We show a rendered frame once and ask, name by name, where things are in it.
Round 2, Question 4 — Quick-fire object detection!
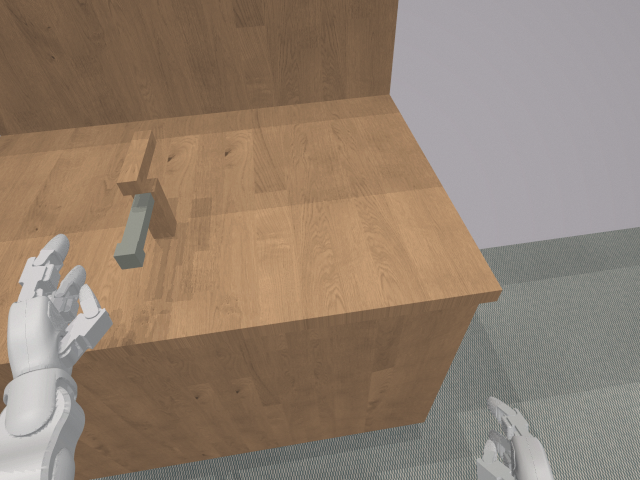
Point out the tap lever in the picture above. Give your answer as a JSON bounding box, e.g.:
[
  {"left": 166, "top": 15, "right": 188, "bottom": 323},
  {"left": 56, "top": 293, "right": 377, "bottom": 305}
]
[{"left": 113, "top": 193, "right": 155, "bottom": 270}]

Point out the robot left hand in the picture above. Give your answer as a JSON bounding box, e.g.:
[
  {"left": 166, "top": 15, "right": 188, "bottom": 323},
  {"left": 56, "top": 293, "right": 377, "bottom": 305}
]
[{"left": 7, "top": 234, "right": 113, "bottom": 379}]

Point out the robot right hand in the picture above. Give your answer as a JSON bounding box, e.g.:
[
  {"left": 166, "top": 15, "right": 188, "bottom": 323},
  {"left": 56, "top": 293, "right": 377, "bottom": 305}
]
[{"left": 476, "top": 396, "right": 554, "bottom": 480}]

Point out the robot left forearm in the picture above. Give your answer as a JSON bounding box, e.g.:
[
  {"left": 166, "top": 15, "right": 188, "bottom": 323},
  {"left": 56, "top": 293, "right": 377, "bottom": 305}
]
[{"left": 0, "top": 368, "right": 85, "bottom": 480}]

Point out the counter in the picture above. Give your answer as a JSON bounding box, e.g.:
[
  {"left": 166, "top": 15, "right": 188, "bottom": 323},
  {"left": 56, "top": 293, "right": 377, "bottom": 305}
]
[{"left": 0, "top": 0, "right": 502, "bottom": 480}]

